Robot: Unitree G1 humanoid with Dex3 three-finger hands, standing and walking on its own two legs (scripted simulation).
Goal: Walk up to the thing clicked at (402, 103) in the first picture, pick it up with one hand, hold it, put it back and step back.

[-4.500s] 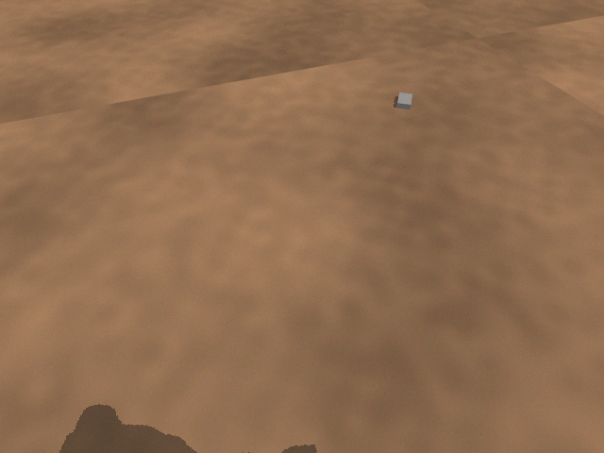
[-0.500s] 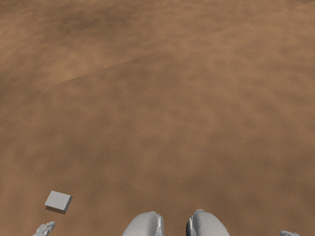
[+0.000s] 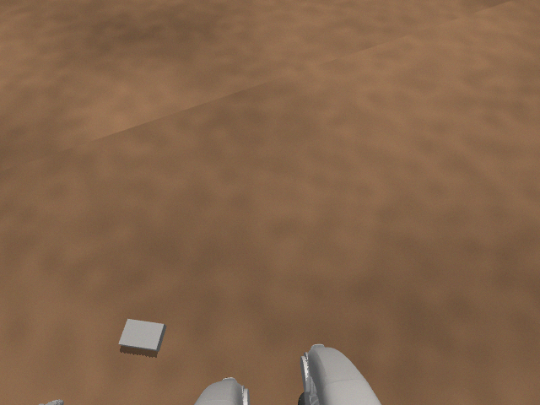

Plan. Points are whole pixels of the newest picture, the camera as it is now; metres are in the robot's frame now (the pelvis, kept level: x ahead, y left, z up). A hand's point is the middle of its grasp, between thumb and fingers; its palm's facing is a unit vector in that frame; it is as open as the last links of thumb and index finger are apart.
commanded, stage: walk up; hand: left
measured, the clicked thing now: (143, 334) +0.39 +0.44 -0.72
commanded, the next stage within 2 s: none
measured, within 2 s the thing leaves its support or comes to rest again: neither
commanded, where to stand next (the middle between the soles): -0.05 +0.27 m, yaw -11 degrees
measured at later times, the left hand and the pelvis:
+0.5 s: hand out of the picture +0.00 +0.57 -0.13, palm faces -0.06 -0.76 -0.65, open 7.4 cm; pelvis -0.12 +0.24 -0.03, yaw -5 degrees
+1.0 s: hand out of the picture -0.05 +0.62 -0.12, palm faces -0.31 -0.87 -0.39, open 7.4 cm; pelvis -0.16 +0.36 +0.03, yaw -14 degrees
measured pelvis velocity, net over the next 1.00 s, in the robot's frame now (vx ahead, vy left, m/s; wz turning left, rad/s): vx -0.16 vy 0.36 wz -0.25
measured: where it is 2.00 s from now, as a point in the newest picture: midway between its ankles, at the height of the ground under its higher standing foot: outside the picture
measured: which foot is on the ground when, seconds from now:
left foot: down 0.00-0.10, up 0.12-0.44, down 0.46-1.00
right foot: up 0.00-0.06, down 0.08-0.50, up 0.52-1.00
